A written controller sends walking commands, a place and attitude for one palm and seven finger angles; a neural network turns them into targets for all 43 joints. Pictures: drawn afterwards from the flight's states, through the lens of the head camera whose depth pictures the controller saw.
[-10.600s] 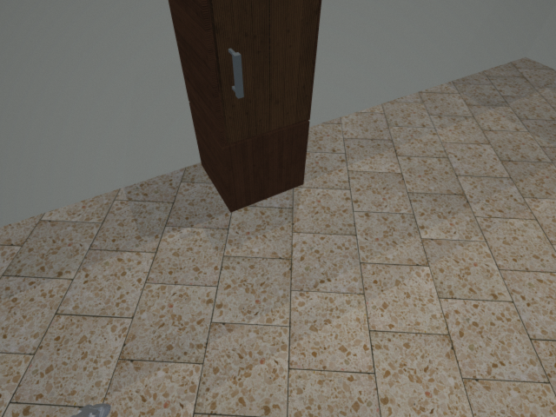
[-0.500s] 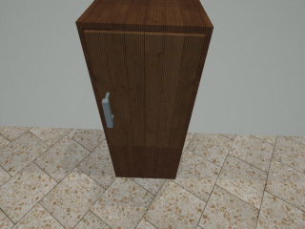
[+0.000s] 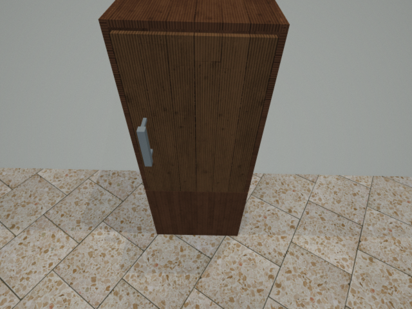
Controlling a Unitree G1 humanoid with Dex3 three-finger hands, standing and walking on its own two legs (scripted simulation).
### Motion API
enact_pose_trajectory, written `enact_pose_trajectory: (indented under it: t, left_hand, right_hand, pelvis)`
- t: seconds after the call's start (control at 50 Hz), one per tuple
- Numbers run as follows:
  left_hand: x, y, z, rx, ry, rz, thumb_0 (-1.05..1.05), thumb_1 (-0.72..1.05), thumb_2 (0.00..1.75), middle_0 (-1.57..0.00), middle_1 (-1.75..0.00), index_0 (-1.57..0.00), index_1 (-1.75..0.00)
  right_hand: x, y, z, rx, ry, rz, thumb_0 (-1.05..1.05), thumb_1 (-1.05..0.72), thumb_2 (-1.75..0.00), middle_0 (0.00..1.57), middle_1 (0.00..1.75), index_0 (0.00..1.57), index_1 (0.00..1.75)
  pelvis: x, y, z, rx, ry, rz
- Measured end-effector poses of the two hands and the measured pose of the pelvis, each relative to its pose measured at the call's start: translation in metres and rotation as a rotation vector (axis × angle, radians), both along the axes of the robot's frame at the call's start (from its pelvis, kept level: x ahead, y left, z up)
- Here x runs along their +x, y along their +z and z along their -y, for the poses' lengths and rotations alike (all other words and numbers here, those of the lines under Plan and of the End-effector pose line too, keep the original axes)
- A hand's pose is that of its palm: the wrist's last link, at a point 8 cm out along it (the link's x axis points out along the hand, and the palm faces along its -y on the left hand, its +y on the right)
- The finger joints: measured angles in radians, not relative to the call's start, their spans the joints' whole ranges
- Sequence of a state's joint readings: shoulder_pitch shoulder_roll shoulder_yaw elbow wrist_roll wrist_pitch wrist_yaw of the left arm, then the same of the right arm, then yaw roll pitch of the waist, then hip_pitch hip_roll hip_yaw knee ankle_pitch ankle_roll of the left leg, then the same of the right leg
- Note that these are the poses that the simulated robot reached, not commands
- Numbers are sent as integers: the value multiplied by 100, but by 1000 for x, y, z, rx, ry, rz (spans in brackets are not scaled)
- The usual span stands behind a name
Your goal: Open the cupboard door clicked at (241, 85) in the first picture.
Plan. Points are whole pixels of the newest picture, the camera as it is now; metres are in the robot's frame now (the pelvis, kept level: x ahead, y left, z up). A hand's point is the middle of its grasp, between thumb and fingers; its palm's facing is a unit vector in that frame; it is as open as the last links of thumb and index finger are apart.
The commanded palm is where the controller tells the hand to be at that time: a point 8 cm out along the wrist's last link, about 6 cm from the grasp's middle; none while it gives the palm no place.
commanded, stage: come to a stop and stand still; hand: left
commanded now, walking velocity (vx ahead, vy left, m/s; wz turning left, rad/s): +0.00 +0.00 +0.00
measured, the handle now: (146, 142) +0.57 +0.21 -0.04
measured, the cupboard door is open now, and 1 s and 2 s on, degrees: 0 0 0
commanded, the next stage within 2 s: look again from close up in 0.46 s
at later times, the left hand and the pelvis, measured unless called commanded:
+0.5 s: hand out of the picture -0.07 +0.17 -0.16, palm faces +0.06 -0.98 -0.20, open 7.4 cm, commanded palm none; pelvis -0.04 +0.00 +0.01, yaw +1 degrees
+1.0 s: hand out of the picture -0.04 +0.16 -0.16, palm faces +0.06 -0.98 -0.18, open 7.4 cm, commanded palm none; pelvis -0.03 +0.00 +0.01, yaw +0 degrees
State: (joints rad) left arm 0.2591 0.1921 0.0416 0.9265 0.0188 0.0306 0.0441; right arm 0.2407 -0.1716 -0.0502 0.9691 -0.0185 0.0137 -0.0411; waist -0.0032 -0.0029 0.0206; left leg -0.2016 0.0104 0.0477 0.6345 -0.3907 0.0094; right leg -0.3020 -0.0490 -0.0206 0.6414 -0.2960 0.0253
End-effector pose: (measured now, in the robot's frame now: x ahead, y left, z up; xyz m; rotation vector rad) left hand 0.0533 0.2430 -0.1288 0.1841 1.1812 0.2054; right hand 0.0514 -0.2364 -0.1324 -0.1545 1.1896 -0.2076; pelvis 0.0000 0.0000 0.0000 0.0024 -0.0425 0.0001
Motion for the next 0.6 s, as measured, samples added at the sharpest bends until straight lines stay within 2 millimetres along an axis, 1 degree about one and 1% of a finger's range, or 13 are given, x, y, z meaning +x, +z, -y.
enact_pose_trajectory:
  t: [0.08, 0.14, 0.2, 0.28, 0.38, 0.46, 0.54, 0.6]
  left_hand:
    - [-1, 7, -3, 1, -21, 43, 1, 91, 90, -20, -30, -20, -30]
    - [-10, 10, -2, -4, -30, 48, 1, 91, 90, -20, -30, -20, -30]
    - [-26, 10, 0, -11, -29, 27, 1, 91, 90, -20, -30, -20, -30]
    - [-53, 7, 4, -22, -15, -31, 1, 90, 90, -20, -30, -20, -30]
    - [-90, 2, 11, -41, 13, -125, 1, 90, 90, -20, -30, -20, -30]
    - [-115, -1, 18, -59, 35, -193, 1, 90, 90, -20, -30, -20, -30]
    - [-131, -3, 25, -78, 52, -241, 1, 90, 90, -20, -30, -20, -30]
    - [-136, -5, 30, -90, 58, -258, 1, 90, 90, -20, -30, -20, -30]
  right_hand:
    - [-6, 6, -2, 7, 24, 29, 1, -91, -90, 20, 30, 20, 30]
    - [-16, 8, -5, 17, 35, 28, 0, -91, -90, 20, 30, 20, 30]
    - [-30, 8, -6, 27, 38, 8, 0, -91, -90, 20, 30, 20, 30]
    - [-54, 5, -7, 37, 32, -46, 0, -91, -90, 20, 30, 20, 30]
    - [-86, 2, -8, 45, 14, -134, 0, -91, -90, 20, 30, 20, 30]
    - [-109, 0, -11, 51, -1, -201, 0, -91, -90, 20, 30, 20, 30]
    - [-124, 0, -15, 59, -16, -248, 0, -91, -90, 20, 30, 20, 30]
    - [-131, -1, -20, 66, -24, -266, 0, -91, -90, 20, 30, 20, 30]
  pelvis:
    - [-14, 4, -2, -3, -3, 10]
    - [-23, 6, -2, -2, -1, 10]
    - [-29, 8, -2, 0, 2, 8]
    - [-35, 10, -2, 1, 6, 2]
    - [-40, 11, -1, 1, 9, -5]
    - [-41, 11, -1, 0, 11, -11]
    - [-41, 11, -1, -1, 11, -15]
    - [-41, 11, -2, -1, 10, -16]
